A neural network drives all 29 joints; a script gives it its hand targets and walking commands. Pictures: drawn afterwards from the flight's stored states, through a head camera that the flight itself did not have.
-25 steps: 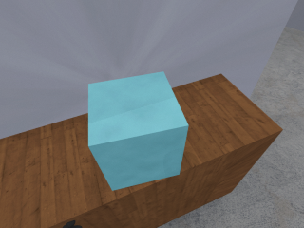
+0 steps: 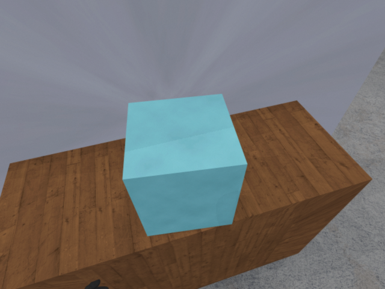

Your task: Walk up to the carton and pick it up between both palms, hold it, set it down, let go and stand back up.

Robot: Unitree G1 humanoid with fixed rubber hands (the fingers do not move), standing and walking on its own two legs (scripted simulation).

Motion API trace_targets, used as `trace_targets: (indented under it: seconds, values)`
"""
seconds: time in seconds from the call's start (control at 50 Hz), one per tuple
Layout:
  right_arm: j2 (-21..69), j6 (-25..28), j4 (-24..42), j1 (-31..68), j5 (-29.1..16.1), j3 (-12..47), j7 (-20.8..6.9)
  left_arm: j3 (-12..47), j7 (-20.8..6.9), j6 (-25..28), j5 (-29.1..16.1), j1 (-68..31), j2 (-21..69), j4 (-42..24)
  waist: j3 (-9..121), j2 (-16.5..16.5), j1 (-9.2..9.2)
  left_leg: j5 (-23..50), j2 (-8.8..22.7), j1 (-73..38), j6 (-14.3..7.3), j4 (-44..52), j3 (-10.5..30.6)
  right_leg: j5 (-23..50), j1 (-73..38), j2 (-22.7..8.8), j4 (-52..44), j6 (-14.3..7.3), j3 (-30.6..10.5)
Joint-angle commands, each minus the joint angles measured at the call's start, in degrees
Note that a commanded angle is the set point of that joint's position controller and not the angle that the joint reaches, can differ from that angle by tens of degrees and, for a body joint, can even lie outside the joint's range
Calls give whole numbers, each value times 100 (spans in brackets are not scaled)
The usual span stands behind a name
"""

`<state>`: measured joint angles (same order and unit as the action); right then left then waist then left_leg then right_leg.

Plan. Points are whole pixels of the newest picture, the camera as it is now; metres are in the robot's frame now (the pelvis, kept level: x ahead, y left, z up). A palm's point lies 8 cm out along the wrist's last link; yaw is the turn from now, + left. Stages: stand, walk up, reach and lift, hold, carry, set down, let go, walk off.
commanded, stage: walk up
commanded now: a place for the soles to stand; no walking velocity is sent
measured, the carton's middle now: (183, 167) +0.39 +0.04 +0.03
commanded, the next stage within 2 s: reach and lift in 0.32 s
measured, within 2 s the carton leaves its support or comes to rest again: neither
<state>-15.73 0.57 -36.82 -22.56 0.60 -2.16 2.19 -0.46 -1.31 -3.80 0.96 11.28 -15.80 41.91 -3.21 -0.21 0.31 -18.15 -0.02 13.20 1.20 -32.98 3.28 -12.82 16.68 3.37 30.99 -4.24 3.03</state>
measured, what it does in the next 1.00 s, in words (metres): stands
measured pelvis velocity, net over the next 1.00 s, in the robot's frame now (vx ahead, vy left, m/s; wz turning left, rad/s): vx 0.01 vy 0.03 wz -0.02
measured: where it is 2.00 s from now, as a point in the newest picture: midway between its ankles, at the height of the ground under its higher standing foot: outside the picture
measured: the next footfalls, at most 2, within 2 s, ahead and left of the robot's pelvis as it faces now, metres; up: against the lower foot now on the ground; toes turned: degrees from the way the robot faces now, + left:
none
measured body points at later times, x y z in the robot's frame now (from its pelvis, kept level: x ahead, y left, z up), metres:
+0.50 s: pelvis +0.00 +0.00 -0.02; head +0.03 +0.01 +0.43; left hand +0.16 +0.26 -0.12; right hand +0.16 -0.26 -0.12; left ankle +0.00 +0.14 -0.73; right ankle +0.04 -0.07 -0.73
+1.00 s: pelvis +0.01 +0.03 +0.01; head +0.01 +0.04 +0.46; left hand +0.15 +0.25 -0.08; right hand +0.17 -0.22 -0.06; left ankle +0.00 +0.14 -0.73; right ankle +0.04 -0.07 -0.73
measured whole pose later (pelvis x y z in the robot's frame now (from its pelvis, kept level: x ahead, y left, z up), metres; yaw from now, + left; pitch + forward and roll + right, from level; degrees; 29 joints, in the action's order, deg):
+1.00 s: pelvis +0.01 +0.03 +0.01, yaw -1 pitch -5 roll +0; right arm -12.7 14.6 -39.9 -13.0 -1.3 -4.4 -5.5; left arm 1.6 6.4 -5.7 -1.0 18.1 -10.1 25.4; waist -4.6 -1.5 1.8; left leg -15.8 0.7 4.4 -0.5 -25.0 -3.1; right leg -10.7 8.8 1.9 24.3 -1.9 0.7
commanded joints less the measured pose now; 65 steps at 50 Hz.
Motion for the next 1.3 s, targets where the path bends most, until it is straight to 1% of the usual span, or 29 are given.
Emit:
trace_targets:
  seconds: [0.0,0.04,0.08,0.12,0.14,0.16,0.2,0.22,0.28,0.3,0.32,0.34,0.36,0.38,0.42,0.44,0.46,0.52,0.56,0.62,0.68,0.76,0.78,0.8,0.82,0.94,1.0,1.08,1.28]
  values:
    - [-836,141,411,-393,19,-246,59,-256,18,104,9,-249,-875,-530,287,-318,-22,370,418,339,-371,439,584,-203,-376,-1061,-969,102,-1215]
    - [-870,142,445,-360,19,-266,57,-262,-4,97,21,-326,-868,-564,253,-152,-13,380,463,522,-398,550,730,-297,-474,-1032,-782,-5,-1115]
    - [-936,139,454,-276,32,-290,54,-265,-20,97,22,-270,-859,-574,253,2,52,366,571,662,-464,668,958,-266,-520,-950,-573,17,-978]
    - [-1024,141,500,-198,26,-308,39,-261,-28,110,48,-204,-873,-564,274,283,101,464,680,867,-535,748,1169,-47,-711,-915,-338,51,-899]
    - [-1022,139,545,-155,34,-303,36,-255,-34,119,50,-167,-879,-560,273,304,125,494,702,901,-552,759,1209,66,-744,-913,-267,51,-856]
    - [-982,145,541,-206,29,-287,28,-257,-44,123,52,-210,-888,-547,345,196,92,592,715,864,-559,756,1237,169,-776,-902,-202,37,-841]
    - [-1013,130,606,-119,31,-289,15,-256,-38,122,54,-217,-905,-558,349,102,124,626,690,919,-557,681,1259,217,-794,-923,-222,45,-828]
    - [-1012,121,610,-103,22,-297,13,-263,-36,125,56,-199,-930,-560,389,166,117,578,622,931,-528,589,1223,206,-793,-998,-286,0,-875]
    - [-860,84,620,-156,13,-278,13,-289,-19,137,39,-265,-1035,-559,346,56,60,773,321,807,-365,155,900,376,-679,-1213,-533,-148,-1002]
    - [-817,75,617,-195,7,-270,17,-293,-6,129,24,-288,-1065,-555,331,-113,45,708,246,752,-342,34,802,308,-586,-1293,-611,-206,-998]
    - [-301,853,-373,2488,442,-658,-141,-403,219,-746,-86,-2242,-1014,-1269,444,301,-199,-443,309,1205,-87,-155,-567,-872,519,-677,295,13,-447]
    - [-469,1054,-624,2108,434,-652,-348,-281,374,-1186,3,-1712,-600,-1476,30,234,-171,-1080,442,1625,-234,8,-506,-1254,54,-577,352,121,-380]
    - [-570,1050,-757,1962,362,-735,-427,-302,369,-1421,33,-1392,-501,-1580,261,1,-208,-891,474,1764,-286,-31,-518,-992,-465,-556,433,171,-374]
    - [-608,1047,-856,1762,361,-677,-446,-350,331,-1554,52,-1188,-527,-1736,403,-233,-191,-574,399,1708,-262,-121,-602,-706,-765,-663,315,206,-473]
    - [-625,1163,-880,1408,294,-570,-405,-430,279,-1607,66,-826,-627,-1986,669,-524,-209,69,219,907,-234,-111,-618,281,-779,-798,-41,234,-576]
    - [-694,1238,-828,1305,221,-525,-397,-457,271,-1566,56,-637,-656,-2101,748,-517,-185,426,170,534,-196,-5,-583,950,-888,-754,-126,291,-552]
    - [-702,1294,-813,1234,150,-458,-391,-499,263,-1491,93,-475,-674,-2212,833,-555,-202,694,107,228,-186,120,-591,1383,-1104,-716,-264,330,-555]
    - [-687,1372,-556,1241,13,-238,-392,-692,369,-1264,173,-241,-709,-2435,773,-330,-24,1012,-18,237,-163,528,-585,1901,-1745,-674,-427,487,-722]
    - [-599,1422,-367,1259,33,-253,-411,-722,449,-1066,148,-360,-706,-2580,760,-285,-41,854,-62,337,-177,707,-661,1548,-1792,-666,-546,486,-786]
    - [-324,1429,-277,1271,56,-259,-457,-540,526,-856,75,-458,-522,-2560,505,-10,-33,626,6,381,-178,974,-701,800,-1629,-615,-747,374,-741]
    - [-266,1491,78,1337,54,-338,-497,-411,575,-629,-54,-507,-472,-2596,501,30,2,505,34,287,-224,1123,-747,400,-1536,-573,-926,295,-682]
    - [-331,1509,223,1261,-60,-368,-606,-316,683,-320,-141,-391,-327,-2574,486,125,129,536,115,234,-234,1440,-734,431,-1682,-393,-930,211,-510]
    - [-373,1506,242,1273,-104,-386,-635,-265,709,-247,-167,-404,-273,-2627,488,148,113,536,142,197,-214,1519,-708,440,-1687,-343,-933,188,-471]
    - [-606,1516,176,1130,-104,-447,-643,-289,772,-124,-80,-273,-185,-2969,422,628,53,602,294,371,-147,1547,-708,574,-1835,-325,-816,90,-373]
    - [-631,1519,140,1205,-126,-444,-669,-258,793,-54,-62,-260,-108,-2909,394,634,66,582,295,540,-122,1600,-738,558,-1996,-302,-795,91,-367]
    - [-648,1589,392,1265,-257,-497,-769,-37,887,367,-217,-199,24,-2975,331,177,81,570,302,220,-84,1652,-688,413,-1679,-319,-998,76,-394]
    - [-648,1631,448,1234,-365,-486,-803,50,935,596,-274,-122,95,-3040,336,60,94,699,286,90,-53,1650,-664,438,-1645,-332,-1070,71,-423]
    - [-632,1708,502,1163,-543,-447,-827,132,987,918,-333,-8,158,-3166,373,16,91,928,244,-45,-5,1634,-641,558,-1688,-351,-1133,72,-473]
    - [-474,1989,763,1045,-964,-338,-797,305,1071,1712,-465,202,209,-3497,441,112,71,1234,100,-4,108,1565,-599,846,-1887,-373,-1125,97,-568]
